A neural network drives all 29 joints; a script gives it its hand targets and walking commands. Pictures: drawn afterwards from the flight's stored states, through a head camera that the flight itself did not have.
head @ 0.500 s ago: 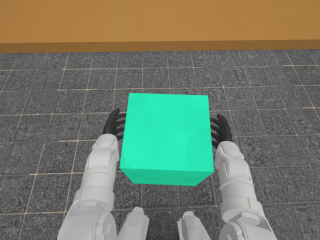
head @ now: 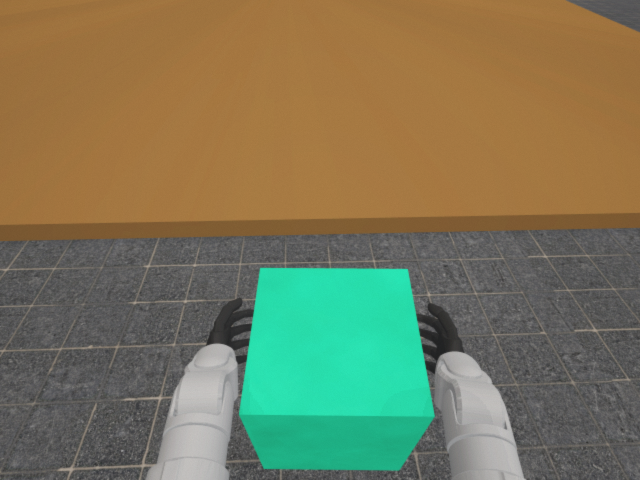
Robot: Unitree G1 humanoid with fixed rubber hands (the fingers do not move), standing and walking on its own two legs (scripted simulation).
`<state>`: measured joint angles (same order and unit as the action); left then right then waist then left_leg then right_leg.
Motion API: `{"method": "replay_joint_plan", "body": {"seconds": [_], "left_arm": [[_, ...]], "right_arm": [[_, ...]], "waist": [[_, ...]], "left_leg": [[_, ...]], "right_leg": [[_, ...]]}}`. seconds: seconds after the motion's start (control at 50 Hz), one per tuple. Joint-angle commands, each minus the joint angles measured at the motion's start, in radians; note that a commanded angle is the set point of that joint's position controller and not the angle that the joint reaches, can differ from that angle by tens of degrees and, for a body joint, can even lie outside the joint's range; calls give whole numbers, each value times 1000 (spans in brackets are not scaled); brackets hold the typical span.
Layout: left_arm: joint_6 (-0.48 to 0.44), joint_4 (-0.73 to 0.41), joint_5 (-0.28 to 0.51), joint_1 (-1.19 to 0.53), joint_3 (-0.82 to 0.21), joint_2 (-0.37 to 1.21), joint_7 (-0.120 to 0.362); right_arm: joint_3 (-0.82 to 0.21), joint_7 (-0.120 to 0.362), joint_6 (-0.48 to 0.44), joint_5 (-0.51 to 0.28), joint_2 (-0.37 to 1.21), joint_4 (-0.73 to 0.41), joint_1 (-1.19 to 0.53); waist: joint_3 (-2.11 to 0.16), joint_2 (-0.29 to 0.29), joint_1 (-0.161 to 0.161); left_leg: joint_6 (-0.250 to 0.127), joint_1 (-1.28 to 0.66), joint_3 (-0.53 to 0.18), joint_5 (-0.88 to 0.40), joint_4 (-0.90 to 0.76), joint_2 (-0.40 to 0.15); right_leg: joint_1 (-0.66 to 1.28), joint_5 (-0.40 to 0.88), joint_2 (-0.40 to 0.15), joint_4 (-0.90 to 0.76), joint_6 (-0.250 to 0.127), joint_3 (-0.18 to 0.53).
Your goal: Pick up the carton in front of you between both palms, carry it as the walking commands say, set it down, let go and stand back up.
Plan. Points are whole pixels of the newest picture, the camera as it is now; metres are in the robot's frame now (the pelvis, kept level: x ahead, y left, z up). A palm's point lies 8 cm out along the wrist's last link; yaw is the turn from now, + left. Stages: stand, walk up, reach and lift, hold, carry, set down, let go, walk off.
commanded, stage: reach and lift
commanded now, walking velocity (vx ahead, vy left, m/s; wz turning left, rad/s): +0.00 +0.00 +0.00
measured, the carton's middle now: (332, 373) +0.31 +0.00 -0.06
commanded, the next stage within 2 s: hold in 1.00 s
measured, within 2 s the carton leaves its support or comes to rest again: neither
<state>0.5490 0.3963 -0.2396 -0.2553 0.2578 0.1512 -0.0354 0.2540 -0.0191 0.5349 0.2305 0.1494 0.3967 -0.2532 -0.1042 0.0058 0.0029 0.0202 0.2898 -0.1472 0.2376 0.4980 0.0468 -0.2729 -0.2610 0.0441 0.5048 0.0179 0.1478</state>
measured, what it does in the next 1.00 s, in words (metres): stands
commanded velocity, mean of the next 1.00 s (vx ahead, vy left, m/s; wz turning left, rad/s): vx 0.00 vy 0.00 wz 0.00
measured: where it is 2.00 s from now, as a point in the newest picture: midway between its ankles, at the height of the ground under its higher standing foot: outside the picture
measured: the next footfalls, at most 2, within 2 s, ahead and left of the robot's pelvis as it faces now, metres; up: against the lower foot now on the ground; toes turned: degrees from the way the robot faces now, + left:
left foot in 1.78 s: +0.12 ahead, +0.10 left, +0.00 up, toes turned +7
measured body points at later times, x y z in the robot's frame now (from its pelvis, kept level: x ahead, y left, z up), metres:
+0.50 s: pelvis -0.01 +0.00 +0.00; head -0.04 +0.00 +0.45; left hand +0.30 +0.15 +0.02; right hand +0.30 -0.15 +0.03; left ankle +0.02 +0.13 -0.74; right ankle +0.00 -0.13 -0.74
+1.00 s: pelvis +0.00 +0.00 +0.01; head -0.03 +0.00 +0.46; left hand +0.30 +0.15 +0.04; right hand +0.30 -0.15 +0.04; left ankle +0.02 +0.13 -0.74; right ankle +0.00 -0.13 -0.74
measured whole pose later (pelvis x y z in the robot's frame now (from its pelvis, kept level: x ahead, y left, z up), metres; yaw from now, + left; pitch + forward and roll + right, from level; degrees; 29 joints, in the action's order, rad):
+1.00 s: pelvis +0.00 +0.00 +0.01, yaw +0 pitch -5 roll +0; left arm 0.70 0.29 -0.28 -0.26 0.22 0.15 -0.01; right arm 0.23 0.01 0.69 0.28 0.15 0.29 -0.26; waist -0.02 0.00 0.00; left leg 0.02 0.09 -0.14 0.20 0.37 0.04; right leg -0.08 -0.22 0.03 0.38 0.01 0.14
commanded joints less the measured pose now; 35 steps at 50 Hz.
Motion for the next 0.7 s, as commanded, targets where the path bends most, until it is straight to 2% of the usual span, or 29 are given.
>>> {"method": "replay_joint_plan", "body": {"seconds": [0.0,0.08,0.12,0.28,0.68], "left_arm": [[24,0,196,-480,-562,961,271],[42,39,164,-525,-492,953,283],[40,32,170,-573,-496,969,289],[41,14,185,-647,-523,995,297],[85,-94,209,-510,-560,966,281]], "right_arm": [[-547,253,37,-178,978,22,-459],[-485,269,56,-152,967,56,-513],[-488,275,53,-155,979,48,-559],[-502,278,52,-161,994,31,-626],[-539,275,95,-185,957,-74,-497]], "waist": [[-142,-2,-1],[-60,1,-8],[-79,0,-7],[-158,-3,3],[-170,-8,0]], "left_leg": [[-4,-154,76,-164,-98,55],[-13,-131,86,-41,-114,49],[-16,-139,87,-26,-108,47],[-9,-178,90,-50,-99,48],[4,-266,82,-245,-143,56]], "right_leg": [[99,179,51,-113,-3,-71],[76,61,43,-131,-8,-79],[79,46,41,-127,-10,-81],[109,63,44,-117,-9,-87],[199,255,57,-152,2,-84]]}}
